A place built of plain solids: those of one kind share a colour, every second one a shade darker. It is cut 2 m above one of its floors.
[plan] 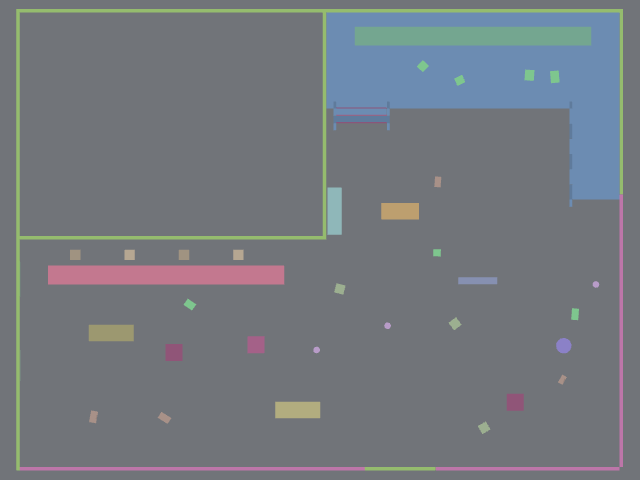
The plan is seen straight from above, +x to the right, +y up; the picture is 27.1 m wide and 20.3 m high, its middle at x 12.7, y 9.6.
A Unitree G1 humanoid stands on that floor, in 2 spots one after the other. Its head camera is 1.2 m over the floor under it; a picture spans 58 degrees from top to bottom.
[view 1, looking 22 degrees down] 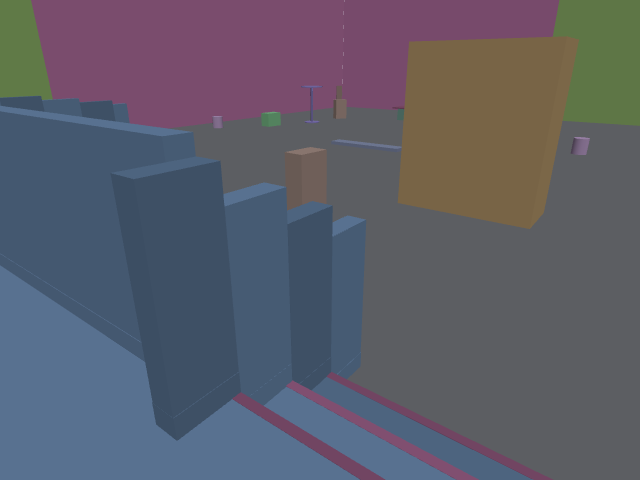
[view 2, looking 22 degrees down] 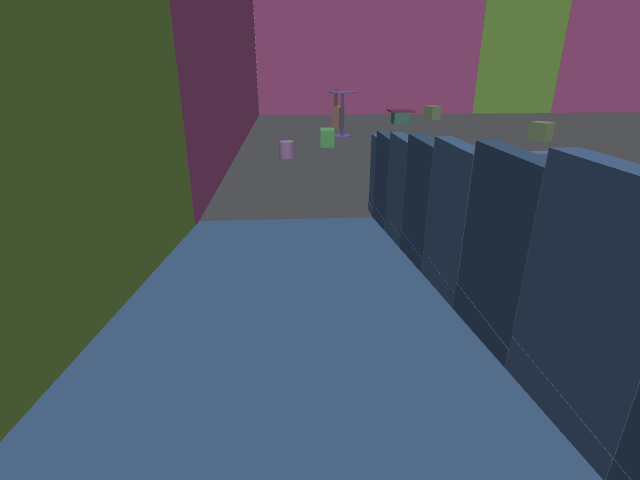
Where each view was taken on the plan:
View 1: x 14.46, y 16.06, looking -53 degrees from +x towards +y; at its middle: dock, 1.92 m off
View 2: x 24.32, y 16.06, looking -94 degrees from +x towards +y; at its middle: dock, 4.11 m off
